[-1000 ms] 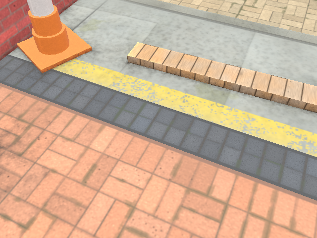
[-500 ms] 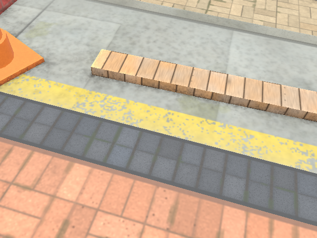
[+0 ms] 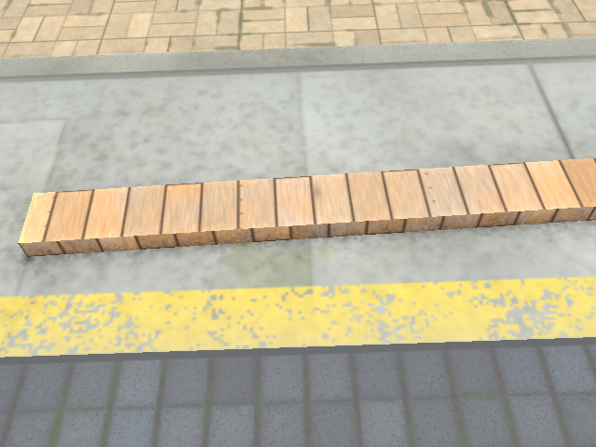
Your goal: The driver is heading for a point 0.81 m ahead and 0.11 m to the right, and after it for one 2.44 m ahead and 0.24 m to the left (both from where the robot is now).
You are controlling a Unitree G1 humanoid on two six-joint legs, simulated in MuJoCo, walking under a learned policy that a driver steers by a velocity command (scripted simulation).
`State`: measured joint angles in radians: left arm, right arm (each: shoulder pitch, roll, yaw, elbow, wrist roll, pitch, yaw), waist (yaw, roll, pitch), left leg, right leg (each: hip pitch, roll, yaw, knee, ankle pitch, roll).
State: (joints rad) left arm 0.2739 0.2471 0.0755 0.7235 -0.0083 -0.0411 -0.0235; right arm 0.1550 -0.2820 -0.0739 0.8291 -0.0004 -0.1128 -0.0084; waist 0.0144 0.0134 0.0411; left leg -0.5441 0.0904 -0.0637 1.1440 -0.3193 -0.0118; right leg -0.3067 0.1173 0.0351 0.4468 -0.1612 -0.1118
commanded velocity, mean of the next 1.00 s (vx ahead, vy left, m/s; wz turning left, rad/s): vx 0.44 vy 0.00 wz -0.45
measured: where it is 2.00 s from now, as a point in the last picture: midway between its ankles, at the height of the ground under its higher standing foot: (370, 395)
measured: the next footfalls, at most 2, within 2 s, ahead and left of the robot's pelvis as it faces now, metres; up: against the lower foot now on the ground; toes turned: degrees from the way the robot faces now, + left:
left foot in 0.32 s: +0.37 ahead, +0.13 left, +0.00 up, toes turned -16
right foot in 0.82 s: +0.54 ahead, -0.23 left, +0.00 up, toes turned -28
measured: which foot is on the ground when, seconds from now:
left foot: up 0.00-0.30, down 0.32-0.84, up 0.86-1.00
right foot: down 0.00-0.34, up 0.36-0.80, down 0.82-1.00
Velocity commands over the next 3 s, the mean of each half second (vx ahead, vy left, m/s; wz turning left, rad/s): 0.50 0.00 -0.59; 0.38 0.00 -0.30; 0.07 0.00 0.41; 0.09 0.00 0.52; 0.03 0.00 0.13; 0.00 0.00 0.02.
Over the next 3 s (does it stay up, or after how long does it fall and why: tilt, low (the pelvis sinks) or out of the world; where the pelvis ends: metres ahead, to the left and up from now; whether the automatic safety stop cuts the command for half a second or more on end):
stays up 0.61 -0.08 0.00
